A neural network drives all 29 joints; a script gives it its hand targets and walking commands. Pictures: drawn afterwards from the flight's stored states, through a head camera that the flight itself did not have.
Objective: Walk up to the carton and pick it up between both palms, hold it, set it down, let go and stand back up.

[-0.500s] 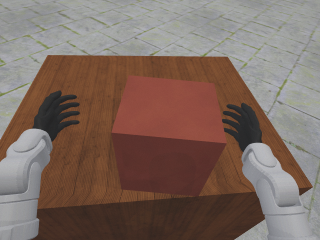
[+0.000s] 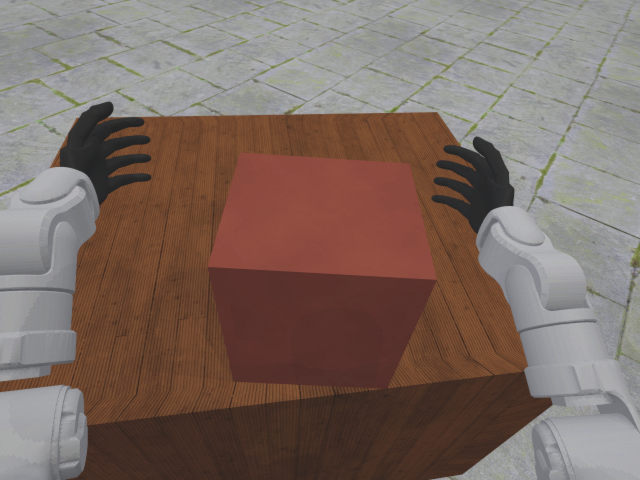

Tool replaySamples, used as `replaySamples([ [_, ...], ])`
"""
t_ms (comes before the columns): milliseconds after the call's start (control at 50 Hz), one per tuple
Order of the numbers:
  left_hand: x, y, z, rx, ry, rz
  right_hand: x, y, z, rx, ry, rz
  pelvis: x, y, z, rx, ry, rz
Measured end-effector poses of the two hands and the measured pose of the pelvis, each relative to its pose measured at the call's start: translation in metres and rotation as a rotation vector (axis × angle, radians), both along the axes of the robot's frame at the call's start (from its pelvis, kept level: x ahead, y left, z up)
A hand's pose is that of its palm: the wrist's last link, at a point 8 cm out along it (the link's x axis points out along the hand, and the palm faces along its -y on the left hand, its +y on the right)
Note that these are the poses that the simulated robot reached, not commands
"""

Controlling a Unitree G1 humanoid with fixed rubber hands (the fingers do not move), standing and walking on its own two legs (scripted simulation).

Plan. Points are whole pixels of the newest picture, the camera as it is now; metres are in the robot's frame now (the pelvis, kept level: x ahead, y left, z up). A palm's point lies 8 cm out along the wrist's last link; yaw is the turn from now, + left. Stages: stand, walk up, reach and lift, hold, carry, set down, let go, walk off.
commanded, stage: reach and lift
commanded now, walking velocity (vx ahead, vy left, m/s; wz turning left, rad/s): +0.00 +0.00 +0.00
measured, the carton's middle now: (317, 277) +0.38 -0.03 +0.06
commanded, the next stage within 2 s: none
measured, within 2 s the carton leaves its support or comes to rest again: neither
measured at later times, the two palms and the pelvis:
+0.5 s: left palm (108, 186) +0.42 +0.21 +0.18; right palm (464, 215) +0.38 -0.20 +0.16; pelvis +0.00 +0.00 +0.00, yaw +2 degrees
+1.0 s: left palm (146, 244) +0.42 +0.19 +0.09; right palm (434, 259) +0.38 -0.18 +0.08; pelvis +0.00 +0.00 +0.00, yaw +1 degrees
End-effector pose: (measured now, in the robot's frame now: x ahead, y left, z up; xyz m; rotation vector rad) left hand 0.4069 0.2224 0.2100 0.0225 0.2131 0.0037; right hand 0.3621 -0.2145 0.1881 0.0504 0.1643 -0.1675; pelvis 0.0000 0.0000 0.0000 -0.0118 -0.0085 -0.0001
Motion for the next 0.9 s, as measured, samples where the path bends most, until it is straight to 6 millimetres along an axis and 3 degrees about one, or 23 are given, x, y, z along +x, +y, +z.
replaySamples([
  [180,0.019,0.002,0.015,-0.019,-0.008,0.007,0.024,0.013,0.016,-0.006,0.024,0.022,-0.003,-0.004,0.0,0.001,0.018,0.01],
  [340,0.024,-0.001,0.013,0.001,0.004,-0.001,0.031,0.02,0.014,0.002,0.045,0.006,-0.003,-0.001,0.0,-0.006,0.006,0.02],
  [440,0.02,-0.005,-0.008,0.016,0.029,-0.01,0.024,0.016,-0.007,0.003,0.071,-0.025,-0.002,0.001,0.0,-0.009,-0.018,0.027],
  [600,0.011,-0.014,-0.058,0.003,0.079,-0.008,0.008,0.017,-0.055,0.003,0.117,-0.038,-0.007,0.001,-0.001,-0.01,-0.021,0.024],
  [760,0.015,-0.021,-0.079,0.006,0.063,0.013,0.015,0.028,-0.073,-0.012,0.098,-0.04,-0.014,0.0,-0.003,-0.007,0.036,0.021],
  [900,0.014,-0.025,-0.103,0.016,0.076,0.005,0.016,0.03,-0.091,-0.033,0.115,-0.056,-0.008,-0.001,-0.003,-0.007,0.06,0.021],
])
